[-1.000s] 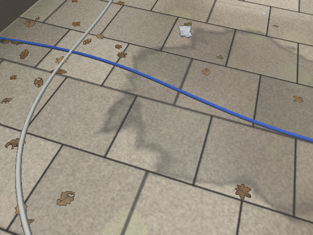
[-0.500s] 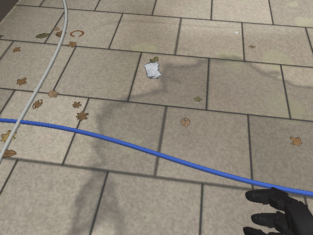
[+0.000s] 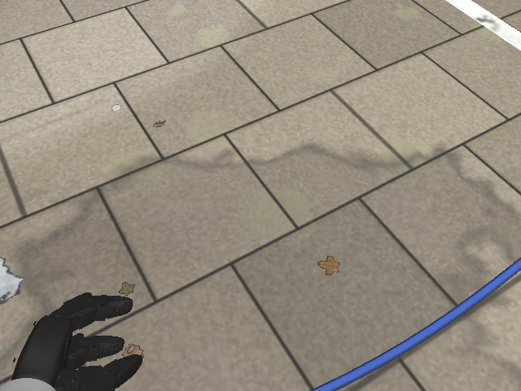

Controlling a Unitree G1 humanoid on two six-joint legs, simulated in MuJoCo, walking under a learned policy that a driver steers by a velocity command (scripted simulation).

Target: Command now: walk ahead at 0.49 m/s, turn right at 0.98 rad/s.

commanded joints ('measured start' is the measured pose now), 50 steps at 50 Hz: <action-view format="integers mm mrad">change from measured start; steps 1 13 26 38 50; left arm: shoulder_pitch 490 197 334 338 200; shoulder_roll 219 163 167 14 75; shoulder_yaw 106 102 90 46 78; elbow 94 -31 42 107 67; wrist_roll -50 -30 -16 -7 1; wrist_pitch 5 34 76 67 42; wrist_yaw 42 128 140 118 162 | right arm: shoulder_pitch -239 -350 -367 -339 -337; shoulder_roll -232 -83 -101 -86 -45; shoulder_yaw -65 -18 -40 -32 -45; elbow -190 -347 -358 -289 -333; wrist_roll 24 -34 -37 -7 19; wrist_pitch -11 17 41 98 134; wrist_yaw -32 -18 10 0 34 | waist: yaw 294 37 92 85 91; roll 73 86 165 240 -84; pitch -207 -197 -220 -147 -73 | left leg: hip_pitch -503 -663 -269 -442 -803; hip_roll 97 -68 306 143 37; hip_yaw -111 -391 -850 -606 -283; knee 589 488 -48 -108 559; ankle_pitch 729 206 570 140 48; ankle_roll -5 -64 312 238 -7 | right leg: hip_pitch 855 328 92 473 588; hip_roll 18 10 89 2 -302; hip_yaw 144 494 344 151 213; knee -142 -287 583 -207 -297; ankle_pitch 195 486 -599 -287 198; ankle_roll -66 -139 203 140 -65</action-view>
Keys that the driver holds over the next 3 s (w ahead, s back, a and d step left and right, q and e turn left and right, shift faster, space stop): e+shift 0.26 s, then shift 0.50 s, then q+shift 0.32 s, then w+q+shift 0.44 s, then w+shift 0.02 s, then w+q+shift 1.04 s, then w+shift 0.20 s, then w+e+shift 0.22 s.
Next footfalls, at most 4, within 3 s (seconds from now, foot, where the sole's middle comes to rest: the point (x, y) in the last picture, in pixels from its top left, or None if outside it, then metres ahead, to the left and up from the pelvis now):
0.02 right None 0.23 -0.02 -0.75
0.44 left None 0.44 0.11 -0.75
0.80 right None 0.25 -0.05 -0.75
1.16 left None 0.38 0.18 -0.75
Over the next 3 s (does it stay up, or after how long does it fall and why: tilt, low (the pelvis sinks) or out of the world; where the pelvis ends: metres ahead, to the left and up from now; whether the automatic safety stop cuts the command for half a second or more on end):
stays up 1.41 0.82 0.01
